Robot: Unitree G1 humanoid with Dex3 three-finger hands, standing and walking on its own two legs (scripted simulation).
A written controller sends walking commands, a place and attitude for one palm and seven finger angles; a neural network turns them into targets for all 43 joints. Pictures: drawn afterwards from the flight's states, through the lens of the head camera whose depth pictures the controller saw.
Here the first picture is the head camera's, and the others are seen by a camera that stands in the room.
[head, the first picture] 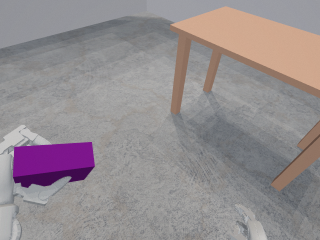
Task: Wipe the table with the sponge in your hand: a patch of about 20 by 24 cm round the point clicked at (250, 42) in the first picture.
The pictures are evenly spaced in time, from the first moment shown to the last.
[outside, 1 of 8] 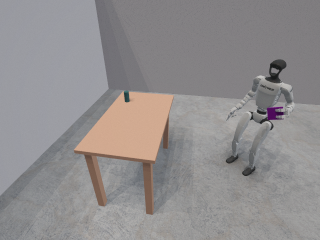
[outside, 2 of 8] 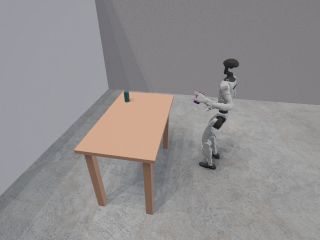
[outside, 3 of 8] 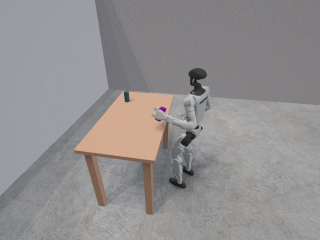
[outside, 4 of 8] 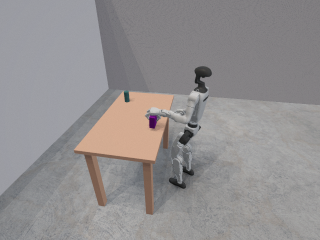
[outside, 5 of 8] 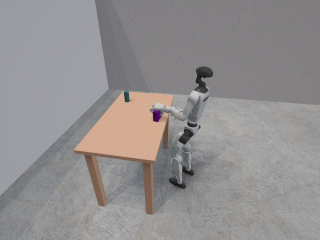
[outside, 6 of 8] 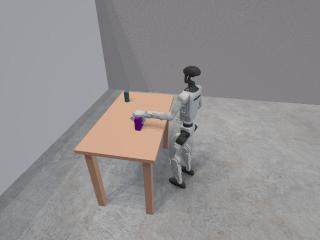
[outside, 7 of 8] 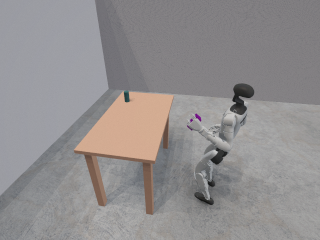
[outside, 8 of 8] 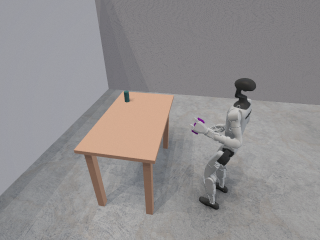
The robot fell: no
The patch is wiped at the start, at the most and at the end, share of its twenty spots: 0.00 0.95 0.95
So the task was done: yes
